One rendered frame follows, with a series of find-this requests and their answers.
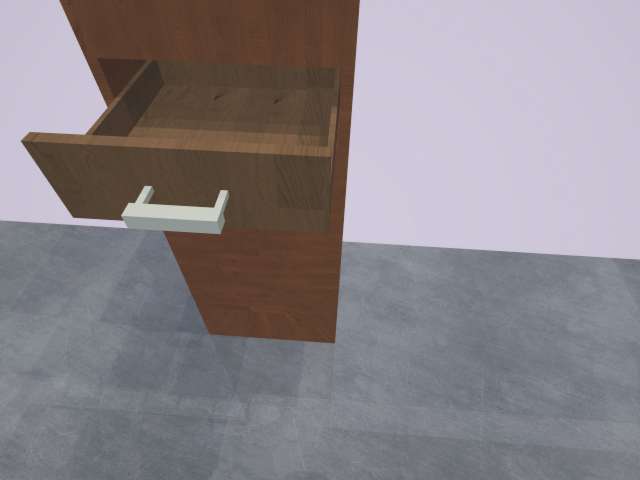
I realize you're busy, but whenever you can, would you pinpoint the handle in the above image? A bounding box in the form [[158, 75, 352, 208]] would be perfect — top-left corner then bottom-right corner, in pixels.
[[121, 186, 229, 234]]

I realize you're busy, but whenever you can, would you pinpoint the drawer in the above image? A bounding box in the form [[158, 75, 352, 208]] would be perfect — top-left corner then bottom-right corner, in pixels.
[[21, 60, 341, 233]]

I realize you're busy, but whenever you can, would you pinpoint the cabinet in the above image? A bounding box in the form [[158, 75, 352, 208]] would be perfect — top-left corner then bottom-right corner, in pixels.
[[59, 0, 360, 343]]

